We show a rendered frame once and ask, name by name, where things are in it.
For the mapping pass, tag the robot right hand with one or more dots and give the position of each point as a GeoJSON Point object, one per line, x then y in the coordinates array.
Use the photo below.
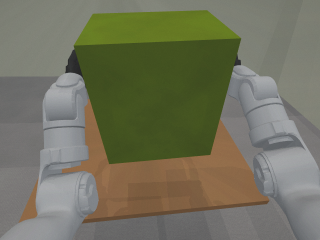
{"type": "Point", "coordinates": [237, 61]}

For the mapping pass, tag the table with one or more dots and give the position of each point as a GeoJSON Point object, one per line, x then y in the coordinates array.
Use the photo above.
{"type": "Point", "coordinates": [138, 189]}

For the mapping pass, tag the left robot forearm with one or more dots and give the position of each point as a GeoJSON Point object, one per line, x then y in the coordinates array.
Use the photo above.
{"type": "Point", "coordinates": [63, 112]}

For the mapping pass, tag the right robot upper arm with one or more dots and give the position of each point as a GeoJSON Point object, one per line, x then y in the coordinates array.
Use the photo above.
{"type": "Point", "coordinates": [290, 176]}

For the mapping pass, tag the left robot upper arm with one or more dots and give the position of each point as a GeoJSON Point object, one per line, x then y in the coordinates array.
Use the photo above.
{"type": "Point", "coordinates": [63, 202]}

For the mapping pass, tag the carton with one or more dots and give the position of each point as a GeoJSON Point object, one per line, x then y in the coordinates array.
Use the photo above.
{"type": "Point", "coordinates": [157, 81]}

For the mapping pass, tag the robot left hand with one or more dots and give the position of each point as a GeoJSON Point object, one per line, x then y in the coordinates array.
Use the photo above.
{"type": "Point", "coordinates": [73, 65]}

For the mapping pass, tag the right robot forearm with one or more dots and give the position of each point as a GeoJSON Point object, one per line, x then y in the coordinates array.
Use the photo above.
{"type": "Point", "coordinates": [270, 127]}

